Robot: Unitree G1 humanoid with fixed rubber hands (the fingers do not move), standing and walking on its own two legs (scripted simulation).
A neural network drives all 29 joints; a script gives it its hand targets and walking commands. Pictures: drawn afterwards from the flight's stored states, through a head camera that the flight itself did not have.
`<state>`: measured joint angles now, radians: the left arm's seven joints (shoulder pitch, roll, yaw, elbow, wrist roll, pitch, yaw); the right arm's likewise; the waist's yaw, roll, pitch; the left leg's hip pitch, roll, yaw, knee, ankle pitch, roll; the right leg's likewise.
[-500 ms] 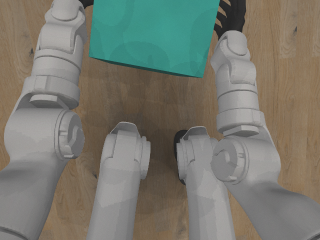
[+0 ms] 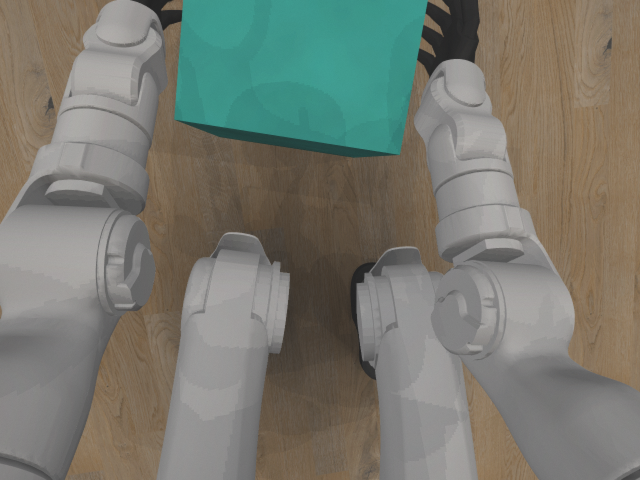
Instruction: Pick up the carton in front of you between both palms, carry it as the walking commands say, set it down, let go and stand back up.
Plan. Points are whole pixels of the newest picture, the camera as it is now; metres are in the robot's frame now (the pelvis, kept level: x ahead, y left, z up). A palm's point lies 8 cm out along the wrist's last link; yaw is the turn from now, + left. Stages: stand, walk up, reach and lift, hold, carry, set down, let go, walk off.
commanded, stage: set down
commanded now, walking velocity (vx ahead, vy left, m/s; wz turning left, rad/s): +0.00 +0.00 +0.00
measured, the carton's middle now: (300, 58) +0.52 +0.06 -0.25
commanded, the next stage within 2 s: let go in 2.00 s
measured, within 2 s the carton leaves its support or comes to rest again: rests again in 0.06 s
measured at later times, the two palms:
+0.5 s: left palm (151, 15) +0.52 +0.21 -0.17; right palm (457, 62) +0.52 -0.10 -0.17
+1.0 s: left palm (102, 7) +0.53 +0.26 -0.19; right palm (480, 67) +0.52 -0.14 -0.18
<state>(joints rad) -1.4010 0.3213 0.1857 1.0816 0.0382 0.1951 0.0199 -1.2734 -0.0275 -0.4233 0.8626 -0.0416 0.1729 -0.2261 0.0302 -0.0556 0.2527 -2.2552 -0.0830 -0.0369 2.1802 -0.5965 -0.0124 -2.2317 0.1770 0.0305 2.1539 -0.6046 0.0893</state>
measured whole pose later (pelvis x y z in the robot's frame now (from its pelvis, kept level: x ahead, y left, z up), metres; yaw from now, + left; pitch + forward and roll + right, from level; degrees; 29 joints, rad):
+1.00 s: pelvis -0.01 +0.00 -0.02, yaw +0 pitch +34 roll -4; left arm -1.46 0.54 0.02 1.18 -0.22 0.04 0.00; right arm -1.36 -0.25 -0.17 1.03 0.21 0.06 -0.17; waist 0.00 -0.05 0.41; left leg -2.25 -0.02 -0.01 2.25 -0.59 0.04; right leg -2.21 0.10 -0.01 2.22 -0.60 0.06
